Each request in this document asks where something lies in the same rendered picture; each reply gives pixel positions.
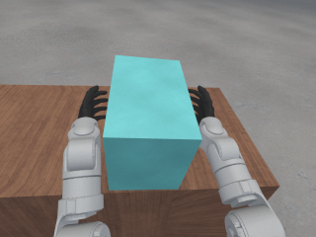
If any carton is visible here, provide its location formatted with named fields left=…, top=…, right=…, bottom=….
left=103, top=55, right=202, bottom=191

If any pedestal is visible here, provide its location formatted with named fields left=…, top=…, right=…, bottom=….
left=0, top=84, right=279, bottom=237

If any robot left forearm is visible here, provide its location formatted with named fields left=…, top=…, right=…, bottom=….
left=53, top=117, right=104, bottom=237

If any robot right forearm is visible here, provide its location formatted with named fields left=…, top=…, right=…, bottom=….
left=198, top=117, right=286, bottom=237

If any robot left hand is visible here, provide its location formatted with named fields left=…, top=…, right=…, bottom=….
left=78, top=85, right=108, bottom=121

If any robot right upper arm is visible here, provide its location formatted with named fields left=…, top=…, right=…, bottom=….
left=224, top=204, right=285, bottom=237

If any robot right hand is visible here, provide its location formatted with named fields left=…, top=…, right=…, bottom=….
left=188, top=85, right=215, bottom=126

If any robot left upper arm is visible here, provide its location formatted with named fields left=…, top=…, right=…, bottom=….
left=56, top=221, right=111, bottom=237

